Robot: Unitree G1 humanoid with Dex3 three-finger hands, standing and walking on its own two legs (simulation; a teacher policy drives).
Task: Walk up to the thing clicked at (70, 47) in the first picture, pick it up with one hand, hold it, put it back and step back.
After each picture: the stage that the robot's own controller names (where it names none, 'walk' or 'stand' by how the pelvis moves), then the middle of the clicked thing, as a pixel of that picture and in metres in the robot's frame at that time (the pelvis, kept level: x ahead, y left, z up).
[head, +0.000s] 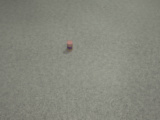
stand; (69, 46) +1.32 +0.10 -0.72
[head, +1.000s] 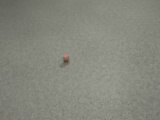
walk; (66, 59) +1.20 +0.25 -0.71
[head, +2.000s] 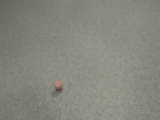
walk; (58, 86) +0.76 +0.27 -0.72
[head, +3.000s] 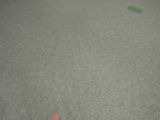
stand; (56, 119) +0.47 +0.22 -0.71
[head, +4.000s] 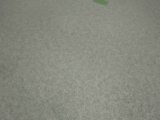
stand; out of the picture +0.36 +0.35 -0.70
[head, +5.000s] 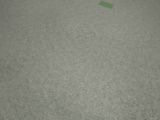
stand; out of the picture +0.37 +0.34 -0.72
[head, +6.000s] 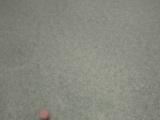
stand; (45, 115) +0.40 +0.28 -0.71
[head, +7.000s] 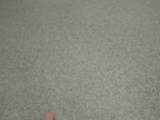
walk; (51, 118) +0.40 +0.30 -0.67
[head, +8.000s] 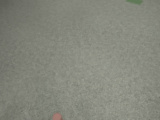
walk; (58, 119) +0.45 +0.28 -0.67
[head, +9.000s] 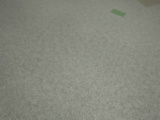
stand; out of the picture +0.41 +0.22 -0.72
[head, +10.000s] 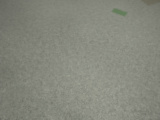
stand; out of the picture +0.38 +0.24 -0.73
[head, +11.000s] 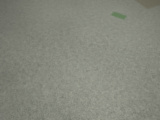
stand; out of the picture +0.39 +0.25 -0.73
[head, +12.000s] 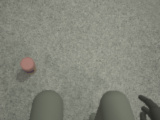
go down; (29, 66) +0.45 +0.25 -0.41
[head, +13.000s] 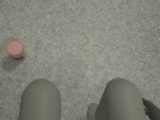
go down; (17, 52) +0.47 +0.26 -0.31
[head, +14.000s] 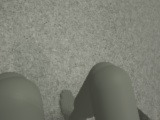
close in; out of the picture +0.46 +0.30 -0.23
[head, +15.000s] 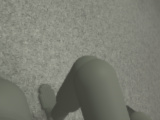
close; out of the picture +0.44 +0.32 -0.23
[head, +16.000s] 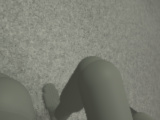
lift; out of the picture +0.43 +0.29 -0.23
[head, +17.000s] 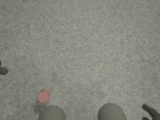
close; (44, 95) +0.38 +0.19 -0.48
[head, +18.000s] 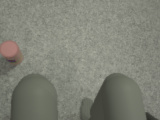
go down; (12, 53) +0.44 +0.23 -0.27
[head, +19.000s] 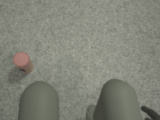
go down; (24, 63) +0.44 +0.22 -0.31
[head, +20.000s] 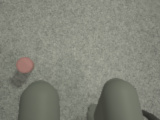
go down; (26, 65) +0.42 +0.20 -0.31
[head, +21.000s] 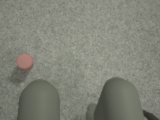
close in; (25, 62) +0.43 +0.21 -0.30
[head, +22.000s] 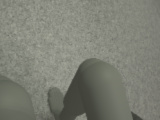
close in; out of the picture +0.42 +0.26 -0.23
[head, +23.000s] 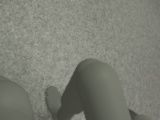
close; out of the picture +0.43 +0.26 -0.23
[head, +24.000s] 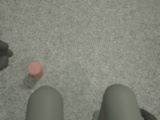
lift; (35, 70) +0.43 +0.20 -0.34
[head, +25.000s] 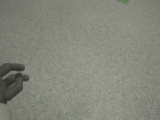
hold; out of the picture +0.37 +0.18 -0.65
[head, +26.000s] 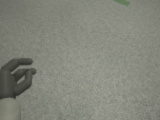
hold; out of the picture +0.36 +0.19 -0.67
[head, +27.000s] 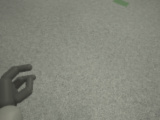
hold; out of the picture +0.36 +0.18 -0.67
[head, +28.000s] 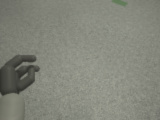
hold; out of the picture +0.36 +0.18 -0.67
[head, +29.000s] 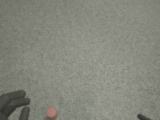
hold; (52, 114) +0.38 +0.17 -0.60
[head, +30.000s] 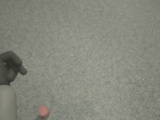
crouch; (44, 112) +0.38 +0.19 -0.63
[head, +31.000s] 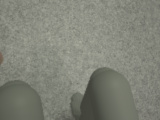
lower; out of the picture +0.44 +0.23 -0.27
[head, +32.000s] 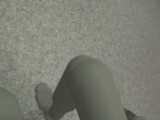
lower; out of the picture +0.42 +0.27 -0.24
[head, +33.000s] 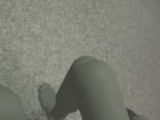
lower; out of the picture +0.42 +0.27 -0.23
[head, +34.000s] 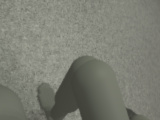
lower; out of the picture +0.42 +0.27 -0.23
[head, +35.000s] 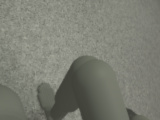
lower; out of the picture +0.42 +0.27 -0.24
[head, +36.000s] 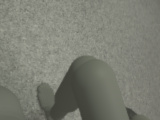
open; out of the picture +0.41 +0.27 -0.23
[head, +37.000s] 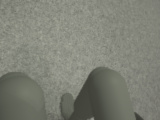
stand; out of the picture +0.34 +0.21 -0.28
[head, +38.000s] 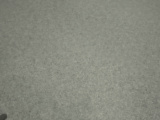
stand; out of the picture +0.29 +0.19 -0.64
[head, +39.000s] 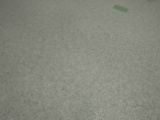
stand; out of the picture +0.28 +0.20 -0.69
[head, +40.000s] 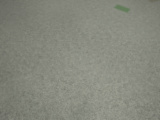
stand; out of the picture +0.27 +0.20 -0.69
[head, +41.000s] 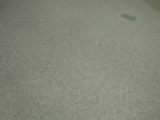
stand; out of the picture +0.29 +0.19 -0.74
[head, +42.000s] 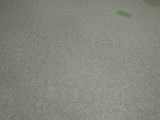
stand; out of the picture +0.27 +0.23 -0.75
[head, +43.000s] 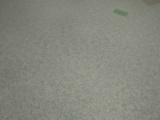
walk; out of the picture +0.26 +0.24 -0.75
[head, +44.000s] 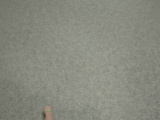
walk; (48, 115) +0.38 +0.23 -0.72
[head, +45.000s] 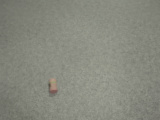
walk; (53, 85) +0.70 +0.31 -0.73
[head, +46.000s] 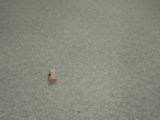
stand; (52, 75) +0.89 +0.23 -0.73
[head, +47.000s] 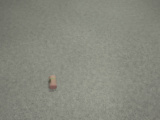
stand; (52, 82) +0.85 +0.26 -0.75
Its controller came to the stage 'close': yes
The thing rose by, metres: 0.01
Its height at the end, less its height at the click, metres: -0.02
